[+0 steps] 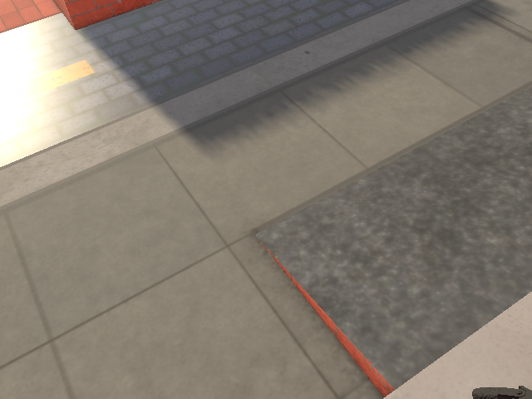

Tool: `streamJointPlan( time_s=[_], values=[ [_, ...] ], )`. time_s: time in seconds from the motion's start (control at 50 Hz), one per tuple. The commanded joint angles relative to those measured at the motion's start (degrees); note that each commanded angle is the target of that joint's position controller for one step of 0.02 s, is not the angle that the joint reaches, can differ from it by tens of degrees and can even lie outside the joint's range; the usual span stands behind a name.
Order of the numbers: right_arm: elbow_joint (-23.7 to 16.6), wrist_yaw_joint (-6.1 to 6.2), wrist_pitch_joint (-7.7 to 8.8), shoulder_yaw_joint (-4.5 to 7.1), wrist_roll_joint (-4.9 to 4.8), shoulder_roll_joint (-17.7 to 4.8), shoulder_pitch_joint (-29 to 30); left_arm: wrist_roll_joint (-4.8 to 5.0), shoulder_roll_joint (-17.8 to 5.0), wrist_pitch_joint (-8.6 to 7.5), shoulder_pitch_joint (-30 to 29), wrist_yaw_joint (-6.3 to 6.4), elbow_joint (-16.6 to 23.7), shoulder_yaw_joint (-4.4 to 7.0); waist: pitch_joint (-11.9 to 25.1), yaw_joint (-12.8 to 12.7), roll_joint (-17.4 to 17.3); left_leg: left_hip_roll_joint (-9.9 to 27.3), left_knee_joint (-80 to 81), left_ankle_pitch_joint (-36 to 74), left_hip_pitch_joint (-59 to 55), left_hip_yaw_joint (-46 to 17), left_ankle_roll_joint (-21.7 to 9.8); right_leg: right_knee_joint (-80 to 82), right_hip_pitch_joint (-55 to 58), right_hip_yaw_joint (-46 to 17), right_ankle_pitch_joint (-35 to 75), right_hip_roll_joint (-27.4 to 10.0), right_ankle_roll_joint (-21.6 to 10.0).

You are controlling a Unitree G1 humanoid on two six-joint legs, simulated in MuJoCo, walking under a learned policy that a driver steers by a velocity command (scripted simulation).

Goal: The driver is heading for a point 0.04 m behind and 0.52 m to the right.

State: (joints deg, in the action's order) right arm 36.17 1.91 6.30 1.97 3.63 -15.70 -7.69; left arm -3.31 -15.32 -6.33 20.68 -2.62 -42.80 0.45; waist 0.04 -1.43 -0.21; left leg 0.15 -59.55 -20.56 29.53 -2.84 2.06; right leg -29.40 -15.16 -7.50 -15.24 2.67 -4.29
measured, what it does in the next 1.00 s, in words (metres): walks ahead, turning right: left foot, then right foot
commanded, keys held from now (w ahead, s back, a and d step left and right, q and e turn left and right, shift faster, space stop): w+e+shift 0.14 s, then w+shift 0.36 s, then shift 0.14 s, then e+shift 0.36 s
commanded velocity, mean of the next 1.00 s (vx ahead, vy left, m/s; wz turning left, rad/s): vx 0.60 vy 0.00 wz -0.55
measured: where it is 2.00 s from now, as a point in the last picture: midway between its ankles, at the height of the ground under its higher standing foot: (453, 330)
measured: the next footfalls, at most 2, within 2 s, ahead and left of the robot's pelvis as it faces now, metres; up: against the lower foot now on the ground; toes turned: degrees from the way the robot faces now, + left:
left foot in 0.22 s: +0.19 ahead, +0.12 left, +0.00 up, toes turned -14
right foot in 0.66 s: +0.52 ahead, -0.22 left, +0.00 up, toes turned -17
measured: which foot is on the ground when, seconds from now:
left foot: up 0.00-0.20, down 0.22-0.70, up 0.72-1.00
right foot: down 0.00-0.22, up 0.24-0.64, down 0.66-1.00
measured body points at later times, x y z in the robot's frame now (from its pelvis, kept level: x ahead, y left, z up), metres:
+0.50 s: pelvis +0.24 +0.00 +0.00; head +0.26 +0.01 +0.45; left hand +0.53 +0.15 -0.08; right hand +0.09 -0.24 -0.12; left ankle +0.15 +0.13 -0.74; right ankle +0.32 -0.19 -0.68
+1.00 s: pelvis +0.51 -0.13 -0.02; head +0.55 -0.17 +0.43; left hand +0.71 +0.10 -0.13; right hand +0.62 -0.47 -0.07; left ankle +0.72 -0.10 -0.72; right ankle +0.48 -0.21 -0.74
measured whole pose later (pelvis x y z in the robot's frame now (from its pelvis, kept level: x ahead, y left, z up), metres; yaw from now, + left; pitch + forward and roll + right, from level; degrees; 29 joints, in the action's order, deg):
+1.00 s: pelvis +0.51 -0.13 -0.02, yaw -34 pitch +1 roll -1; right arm 34.3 0.6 4.4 1.8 0.8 -17.1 5.6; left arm 1.5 -16.0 0.2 16.6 4.2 -44.6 3.9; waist -6.1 -4.6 -3.4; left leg -1.5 -35.0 1.2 33.0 -10.4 4.9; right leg -32.7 -19.0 -12.1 -13.3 12.5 -5.0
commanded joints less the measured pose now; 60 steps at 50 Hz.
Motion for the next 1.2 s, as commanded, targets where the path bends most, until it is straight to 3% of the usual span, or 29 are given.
streamJointPlan(
  time_s=[0.02,0.04,0.12,0.2,0.22,0.24,0.26,0.28,0.32,0.38,0.58,0.6,0.62,0.68,0.7,0.72,0.74,0.76,0.8,0.84,0.92,1.0,1.04,1.08,1.1,1.12,1.14,1.16,1.2],
  values=[
    [-4.4,-0.35,0.51,0.25,-1.01,-3.0,2.5,-0.07,-7.8,-0.52,-6.5,-0.32,4.8,0.85,-0.3,2.7,5.8,-0.2,4.6,4.8,3.6,-1.6,2.6,16.2,-0.9,-20.0,-14.9,-10.0,-8.3],
    [-3.9,-2.73,-2.89,2.45,-2.41,-8.8,2.9,4.23,-16.9,3.32,-4.3,1.42,4.1,6.23,-0.7,1.3,4.6,1.4,8.5,5.6,4.8,2.9,2.3,15.9,0.3,-17.6,-9.6,-6.5,-9.3],
    [-6.5,-4.20,-5.58,1.07,-3.50,-4.5,8.3,2.96,-13.6,6.31,0.1,1.48,4.3,6.48,-0.8,-2.9,9.1,-1.6,18.4,2.4,0.1,2.4,3.7,14.3,0.4,-21.8,-11.0,-5.6,-10.9],
    [1.0,-1.99,-4.30,2.47,-3.70,-6.5,-11.9,1.75,-9.9,4.87,-10.2,1.43,7.6,5.91,1.8,8.0,6.3,-2.5,24.5,8.7,-30.0,4.2,2.1,4.8,-15.9,-20.0,-7.1,-3.6,-7.2],
    [2.7,-1.22,-3.65,3.35,-2.62,-9.2,-18.4,2.21,-7.2,4.08,-9.1,1.52,7.2,4.98,2.7,11.4,-1.0,1.9,31.3,-0.3,-38.4,-1.9,0.3,-8.0,-21.0,-16.8,-8.5,-0.5,-5.1],
    [3.1,-0.48,-2.96,4.08,-0.63,-13.9,-24.4,1.84,0.0,2.93,-9.2,1.60,8.2,2.93,5.1,12.6,-16.5,16.5,39.0,-19.4,-41.7,-20.0,-0.6,-32.4,-24.7,-7.5,-15.8,5.9,-2.8],
    [1.7,-0.96,-2.99,4.56,-0.69,-16.0,-18.1,3.78,-1.2,2.63,-5.9,1.95,10.0,2.71,1.6,6.4,-19.2,22.7,50.4,-31.2,-37.6,-48.1,-4.0,-40.2,-37.8,-5.4,-12.7,7.3,-2.8],
    [0.7,-1.47,-2.95,4.02,-1.58,-11.6,-13.6,2.55,-4.6,3.29,-7.5,2.34,8.2,3.11,-3.6,4.5,-7.6,23.3,50.6,-32.9,-32.7,-46.6,-5.8,-44.5,-39.1,-6.0,-5.5,2.4,-2.6],
    [1.4,-2.19,-2.55,2.75,-2.16,-7.3,-11.3,1.07,-7.3,3.75,-9.7,0.61,6.6,3.79,-5.0,3.0,-0.6,16.8,47.9,-17.9,-26.9,-28.5,-6.8,-38.6,-33.8,-5.6,1.5,-1.0,-1.0],
    [5.1,-2.31,-1.04,2.32,-2.50,-7.1,-15.4,1.13,-6.9,4.40,-13.5,-0.51,7.4,3.48,-6.2,3.9,-6.1,12.1,51.0,-6.1,-25.4,-17.0,-8.6,-31.3,-31.8,-4.9,6.6,-1.4,1.3],
    [13.4,-2.73,-0.87,1.67,-3.70,-8.5,-24.8,0.68,-1.5,3.07,-29.9,-2.41,10.6,-0.02,-8.1,5.6,-5.3,10.2,53.0,44.4,-26.8,3.9,-8.7,-1.8,-14.2,13.2,18.6,-0.9,-0.9],
    [14.2,-2.42,-1.21,1.78,-3.75,-9.5,-24.9,0.20,-1.9,3.24,-28.3,-1.77,9.8,0.13,-6.6,4.3,-6.7,11.0,48.8,56.6,-29.2,4.7,-8.4,-1.7,-10.4,14.3,15.4,1.0,-2.0],
    [13.7,-0.63,-1.67,2.32,-7.15,-12.0,-22.0,5.73,-3.7,1.09,-27.0,-1.12,11.1,1.45,-2.2,1.0,-10.5,12.7,41.4,61.8,-37.5,3.3,-7.0,1.5,-11.6,5.4,19.2,-0.8,-3.0],
    [12.1,0.35,-3.59,2.92,-4.44,-12.7,-16.5,4.91,-9.4,-0.31,-8.1,0.13,3.1,3.58,8.5,-7.4,-6.1,10.6,13.9,64.7,-36.3,7.0,-3.4,11.4,8.5,7.0,30.6,-0.4,-5.6],
    [10.7,-1.90,-3.32,-0.44,-3.03,-2.6,-23.7,2.39,-11.7,0.30,-1.7,0.09,1.9,4.39,21.7,-3.6,5.3,5.0,-9.3,29.1,-0.4,4.6,1.5,1.0,48.2,-14.6,32.0,-14.3,-15.8],
    [10.5,-2.36,-1.54,-1.01,-2.89,-2.9,-20.5,3.78,-8.8,1.17,-1.4,0.25,1.0,4.31,25.9,-5.3,6.8,-0.3,-15.6,-8.2,7.1,-1.6,0.2,2.8,49.4,-22.2,37.0,-16.8,-16.3],
    [6.7,-2.37,-0.22,0.46,-4.60,-8.3,-13.1,4.19,-8.2,1.91,-5.5,0.58,2.4,3.96,19.5,-4.6,6.6,2.3,-13.0,-9.8,9.9,-4.2,-1.8,4.3,43.0,-17.7,40.3,-14.7,-13.8],
    [5.0,-1.79,0.70,0.61,-5.02,-9.3,-8.0,3.84,-8.4,2.44,-9.0,0.55,3.5,4.13,14.7,-2.9,1.0,2.9,-10.2,-7.3,8.7,-3.2,-2.1,7.4,34.9,-15.9,38.9,-12.8,-13.0],
    [4.6,-1.01,0.42,1.18,-4.10,-9.2,-6.5,4.04,-8.9,2.43,-12.3,1.10,4.6,4.51,8.3,0.5,-3.7,3.6,-3.6,-2.1,4.9,-2.1,-1.2,12.1,20.8,-13.0,34.1,-10.1,-12.3],
    [3.1,-0.87,-0.09,1.39,-3.04,-6.3,-4.1,4.90,-8.7,2.31,-11.8,2.76,2.9,5.13,3.2,2.7,1.6,2.1,3.6,3.3,0.9,-2.6,0.2,13.5,8.8,-12.2,29.2,-6.3,-11.3],
    [0.8,-1.17,-1.07,1.68,-1.86,-6.2,-0.7,4.19,-7.2,4.18,-13.9,6.19,4.2,4.80,4.6,5.2,5.0,-3.9,15.5,19.6,-8.7,-1.7,2.7,6.9,-9.7,-13.6,21.8,-1.5,-9.5],
    [-4.4,-1.27,-2.86,0.36,-3.62,-3.3,5.2,5.08,-6.0,6.50,-11.0,8.34,4.5,4.25,3.7,4.0,2.9,-4.4,30.0,29.4,-21.8,-4.5,4.0,0.5,-20.2,-18.1,-1.7,2.6,-3.7],
    [-2.1,-1.30,-3.07,1.23,-4.22,-3.8,-1.1,5.40,-5.4,6.69,-9.5,8.59,4.4,4.34,5.3,6.9,-0.6,-1.0,36.7,38.8,-31.9,-5.2,2.9,-13.8,-21.9,-13.4,-14.6,6.8,0.8],
    [-2.5,-0.79,-2.99,0.60,-1.81,-3.4,-7.8,5.27,-0.7,6.90,-0.8,6.86,3.9,3.10,13.3,6.1,-5.8,17.6,29.5,54.1,-43.3,-16.6,-4.4,-46.1,-27.8,-6.4,-26.9,9.9,3.2],
    [-3.7,-0.72,-3.19,0.69,-1.89,-4.4,-5.4,4.95,-3.5,6.77,7.8,5.70,4.4,3.93,14.7,0.2,-10.7,26.9,27.1,65.8,-41.0,-21.7,-12.2,-61.4,-31.1,-7.3,-30.0,7.9,5.5],
    [-5.1,0.04,-3.55,2.44,-2.97,-9.4,6.2,7.87,-9.1,6.85,9.1,5.19,7.1,4.93,11.8,-5.0,-21.6,35.4,37.4,30.6,-32.6,-34.5,-19.9,-69.1,-37.8,-2.0,-22.7,0.9,8.0],
    [-7.2,1.35,-3.93,2.07,-2.88,-5.0,7.8,8.16,-10.2,8.05,2.8,6.39,6.7,5.67,8.7,-1.5,-16.7,28.7,42.4,5.6,-25.5,-32.1,-18.2,-71.4,-36.7,-1.8,-16.9,-3.3,8.9],
    [-7.8,2.22,-4.61,0.55,-2.51,-2.3,8.5,6.67,-11.9,9.62,-1.5,6.88,7.5,6.25,4.9,-0.5,-9.3,23.8,43.8,2.3,-18.4,-25.7,-15.6,-73.0,-34.4,0.3,-12.8,-2.8,10.0],
    [-7.3,1.81,-5.88,0.36,-2.38,-4.0,10.6,4.23,-8.8,11.64,-3.7,7.37,9.7,5.96,0.1,-1.5,-2.8,18.0,44.0,14.0,-9.2,-12.7,-13.9,-68.2,-28.0,3.6,-9.9,-2.5,9.9]
  ],
)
